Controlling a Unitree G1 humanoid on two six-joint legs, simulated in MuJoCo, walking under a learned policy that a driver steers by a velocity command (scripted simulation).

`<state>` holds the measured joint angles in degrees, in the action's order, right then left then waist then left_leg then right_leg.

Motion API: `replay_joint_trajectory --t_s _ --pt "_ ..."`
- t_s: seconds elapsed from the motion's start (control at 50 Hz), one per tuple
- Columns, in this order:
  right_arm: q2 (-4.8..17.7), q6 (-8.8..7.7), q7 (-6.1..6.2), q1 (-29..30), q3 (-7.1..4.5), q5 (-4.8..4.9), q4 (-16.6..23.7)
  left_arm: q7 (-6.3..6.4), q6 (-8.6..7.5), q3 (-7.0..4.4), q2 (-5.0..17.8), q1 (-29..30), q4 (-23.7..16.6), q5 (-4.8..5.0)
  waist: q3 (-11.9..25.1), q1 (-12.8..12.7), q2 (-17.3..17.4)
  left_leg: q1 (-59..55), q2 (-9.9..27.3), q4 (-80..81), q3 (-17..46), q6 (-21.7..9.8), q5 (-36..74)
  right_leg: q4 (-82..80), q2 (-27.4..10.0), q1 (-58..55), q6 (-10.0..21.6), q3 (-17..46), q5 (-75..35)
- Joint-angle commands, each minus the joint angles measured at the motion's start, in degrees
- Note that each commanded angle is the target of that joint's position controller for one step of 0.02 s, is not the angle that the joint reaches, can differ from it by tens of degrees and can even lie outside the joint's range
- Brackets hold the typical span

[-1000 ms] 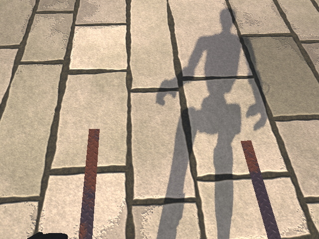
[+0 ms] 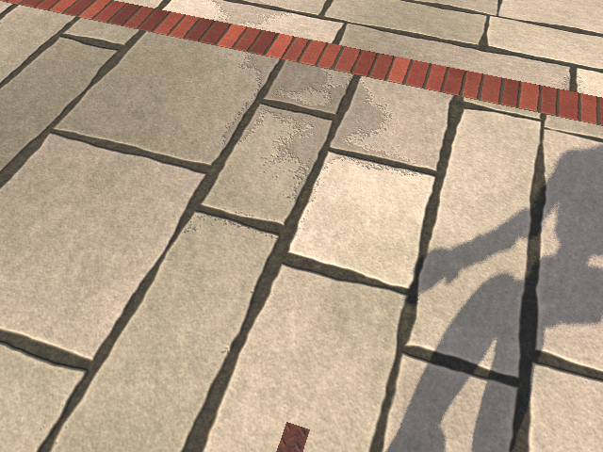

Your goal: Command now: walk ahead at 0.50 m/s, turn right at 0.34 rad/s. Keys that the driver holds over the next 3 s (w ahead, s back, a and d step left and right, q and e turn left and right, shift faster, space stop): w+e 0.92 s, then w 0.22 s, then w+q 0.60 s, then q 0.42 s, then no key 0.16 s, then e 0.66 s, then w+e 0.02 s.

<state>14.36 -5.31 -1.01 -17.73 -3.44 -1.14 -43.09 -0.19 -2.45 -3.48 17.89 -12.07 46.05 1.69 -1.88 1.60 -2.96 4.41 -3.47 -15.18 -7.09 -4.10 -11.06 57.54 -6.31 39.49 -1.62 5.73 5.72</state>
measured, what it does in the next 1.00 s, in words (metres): walks ahead, turning right: right foot, then left foot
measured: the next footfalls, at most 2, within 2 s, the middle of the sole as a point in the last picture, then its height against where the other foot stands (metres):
right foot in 0.26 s outside the picture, level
left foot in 0.76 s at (319, 393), level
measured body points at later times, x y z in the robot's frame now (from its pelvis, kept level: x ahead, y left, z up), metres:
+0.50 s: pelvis +0.27 -0.08 +0.00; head +0.31 -0.10 +0.45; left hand +0.44 +0.16 -0.11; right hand +0.37 -0.39 -0.09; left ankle +0.38 +0.08 -0.67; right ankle +0.27 -0.15 -0.75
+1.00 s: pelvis +0.54 -0.12 +0.00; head +0.57 -0.13 +0.45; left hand +0.82 +0.02 -0.10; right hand +0.45 -0.39 -0.11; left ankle +0.59 -0.03 -0.75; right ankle +0.50 -0.27 -0.67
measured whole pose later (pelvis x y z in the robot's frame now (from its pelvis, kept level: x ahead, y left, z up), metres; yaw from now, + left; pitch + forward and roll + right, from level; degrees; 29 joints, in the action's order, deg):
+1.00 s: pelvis +0.54 -0.12 +0.00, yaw -35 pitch +1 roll +2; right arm 15.0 -5.9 -0.5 -16.9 -3.5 -0.4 -45.4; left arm 0.1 -0.8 -4.2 18.2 -13.3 37.6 1.3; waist -1.5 2.7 -3.2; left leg 9.0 -1.5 -19.1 -4.9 -1.9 -11.2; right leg 61.6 -3.7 35.4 -0.3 4.4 15.8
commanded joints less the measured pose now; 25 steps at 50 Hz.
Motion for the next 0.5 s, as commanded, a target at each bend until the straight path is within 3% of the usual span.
replay_joint_trajectory --t_s 0.02,0.1,0.16,0.22,0.24,0.26,0.28,0.3,0.32,0.34,0.36,0.38,0.4,0.46,0.5 --pt "7.80 -1.19 0.85 3.72 -1.88 0.06 3.09 -0.56 -0.63 -0.42 1.97 0.83 -3.10 -0.31 -1.13 -0.69 6.00 1.92 15.06 8.38 3.38 -6.39 16.36 -8.41 -0.26 -0.60 -0.13 0.16 -9.84" --pt "9.44 -0.30 1.42 0.26 -2.45 0.81 0.49 -1.97 -0.82 0.47 0.37 7.97 -6.19 -0.56 -3.96 2.47 4.67 -3.96 17.50 8.06 0.30 -5.76 17.85 -17.47 0.22 1.26 1.44 -3.53 -11.41" --pt "10.48 1.16 1.72 -1.22 -2.94 1.64 -1.02 -3.21 -0.83 0.52 0.59 11.12 -8.98 -0.56 -4.46 2.95 5.05 -10.63 19.59 4.29 -1.03 -5.02 23.94 -20.74 1.06 3.45 3.47 -6.04 -5.26" --pt "12.82 2.48 2.50 0.57 -3.55 2.01 -0.82 -3.79 -0.32 -0.71 2.87 7.41 -10.05 -0.49 0.37 -0.69 8.08 -12.75 19.62 -6.23 -3.43 -2.91 49.32 -21.08 5.90 -5.76 6.83 -11.08 3.40" --pt "13.38 2.94 2.76 1.27 -3.63 2.08 -0.64 -3.63 -0.08 -1.81 4.81 1.86 -9.12 -0.40 3.81 -3.96 8.47 -11.58 18.82 -14.47 -4.19 -1.99 55.41 -21.38 8.27 -13.21 8.35 -12.25 5.10" --pt "13.12 3.07 2.97 2.29 -3.34 2.41 -0.38 -2.93 0.06 -3.56 7.78 -7.06 -7.13 -0.34 8.45 -9.04 7.09 -5.77 16.51 -26.86 -5.49 -0.03 52.39 -25.44 10.37 -26.88 10.64 -11.62 1.71" --pt "10.10 2.35 3.00 0.54 -2.10 1.09 0.68 -1.57 0.71 -5.25 13.06 -14.34 -5.88 -0.21 13.77 -10.96 -1.52 8.92 12.96 -45.01 -5.41 2.58 28.22 -26.81 1.68 -43.91 14.41 2.96 -0.82" --pt "3.48 0.55 1.99 -3.52 0.04 0.39 3.40 -1.51 0.13 -5.47 16.39 -10.96 -7.63 -0.02 19.97 -4.37 -13.59 32.97 -0.76 -65.52 2.96 6.21 -21.16 -34.89 -11.78 -60.84 26.59 37.26 8.60" --pt "8.71 -1.69 0.90 1.99 -0.79 2.01 3.76 -1.89 -0.50 -4.00 11.35 -11.97 -8.35 -0.43 22.74 -8.82 -5.07 38.69 2.00 -67.93 14.44 4.40 -20.90 -40.12 -12.44 -61.96 25.05 40.18 12.18" --pt "9.87 -2.65 0.45 6.54 -0.98 3.79 5.52 -1.86 -1.05 -3.29 8.72 -10.40 -8.23 -0.82 14.94 -8.55 -2.32 41.02 4.37 -65.34 13.74 3.00 -16.47 -40.49 -10.64 -55.85 22.43 31.51 10.03" --pt "8.99 -3.06 0.77 7.47 -0.75 3.02 5.65 -1.94 -1.41 -2.91 7.70 -6.80 -8.46 -0.63 8.53 -5.43 3.43 39.54 6.94 -59.26 13.05 2.72 -12.32 -40.77 -7.99 -46.53 20.43 24.69 3.48" --pt "9.71 -2.82 1.20 7.59 -1.23 1.39 5.15 -1.73 -1.56 -2.32 5.58 -3.51 -9.12 -0.66 6.33 -3.51 3.77 36.23 8.77 -54.08 12.79 3.14 -10.02 -41.29 -5.99 -40.43 19.26 20.01 -2.48" --pt "9.77 -2.17 1.14 6.48 -1.47 0.91 4.98 -1.42 -1.57 -1.98 5.06 -1.88 -10.13 -1.33 5.20 -1.87 2.09 32.65 9.51 -52.27 12.93 3.71 -8.38 -42.50 -4.62 -35.80 19.16 17.89 -6.66" --pt "7.95 -0.48 1.27 5.54 -1.14 0.17 4.88 -0.56 -1.75 -2.34 6.43 -1.83 -10.14 -1.10 3.84 -0.57 1.57 30.33 9.31 -45.23 11.11 6.67 -5.35 -44.45 -2.63 -29.18 19.45 13.18 -13.99" --pt "6.72 -0.03 1.47 9.49 -0.58 0.06 6.06 0.21 -1.54 -2.71 7.79 -3.14 -9.58 -0.89 2.39 -1.65 1.05 30.77 8.37 -37.39 10.19 8.34 0.71 -44.71 -0.76 -26.65 18.26 10.33 -14.22"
